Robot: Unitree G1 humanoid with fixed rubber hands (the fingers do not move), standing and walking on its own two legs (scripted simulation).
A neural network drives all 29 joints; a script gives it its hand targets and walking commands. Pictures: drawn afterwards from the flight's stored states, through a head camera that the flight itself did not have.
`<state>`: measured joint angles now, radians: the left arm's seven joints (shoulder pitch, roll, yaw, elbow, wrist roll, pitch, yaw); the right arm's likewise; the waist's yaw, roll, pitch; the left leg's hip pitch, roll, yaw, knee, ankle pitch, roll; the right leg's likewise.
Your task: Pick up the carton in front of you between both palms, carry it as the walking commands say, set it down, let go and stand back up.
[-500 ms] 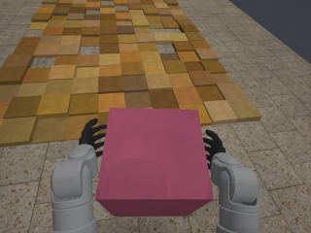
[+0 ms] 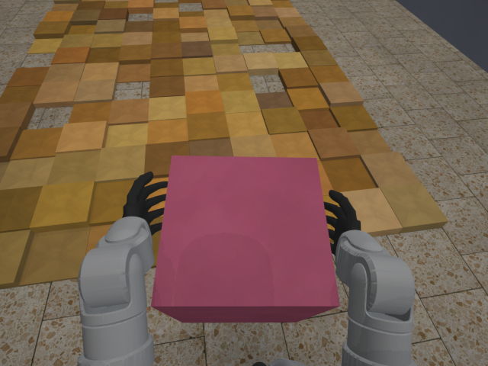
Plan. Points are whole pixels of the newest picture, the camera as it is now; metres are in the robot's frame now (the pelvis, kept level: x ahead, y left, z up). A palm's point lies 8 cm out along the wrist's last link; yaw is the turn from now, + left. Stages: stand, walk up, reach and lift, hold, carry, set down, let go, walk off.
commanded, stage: carry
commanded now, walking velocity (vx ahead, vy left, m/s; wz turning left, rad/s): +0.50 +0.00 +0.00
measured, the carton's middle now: (242, 249) +0.29 +0.00 +0.03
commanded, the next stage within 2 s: none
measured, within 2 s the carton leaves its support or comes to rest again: neither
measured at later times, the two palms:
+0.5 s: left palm (171, 44) +0.74 +0.16 +0.14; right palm (302, 59) +0.70 -0.14 +0.14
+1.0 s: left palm out of the picture +1.06 +0.18 +0.16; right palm out of the picture +1.06 -0.12 +0.15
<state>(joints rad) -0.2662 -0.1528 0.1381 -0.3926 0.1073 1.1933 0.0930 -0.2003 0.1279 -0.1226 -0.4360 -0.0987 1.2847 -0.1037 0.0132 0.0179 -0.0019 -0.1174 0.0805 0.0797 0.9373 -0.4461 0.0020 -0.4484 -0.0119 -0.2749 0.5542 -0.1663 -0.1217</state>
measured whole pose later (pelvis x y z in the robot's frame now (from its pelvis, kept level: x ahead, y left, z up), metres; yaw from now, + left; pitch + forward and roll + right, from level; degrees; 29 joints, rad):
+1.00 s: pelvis +0.67 +0.01 +0.03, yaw -1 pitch +5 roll -1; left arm -0.85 -0.04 0.28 -0.08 0.07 1.24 0.14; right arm -0.77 0.02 -0.28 -0.16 -0.05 1.35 -0.13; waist 0.07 -0.01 0.16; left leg -0.44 -0.06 -0.01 1.33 -0.43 0.06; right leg -0.53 0.05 -0.15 0.63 -0.20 -0.11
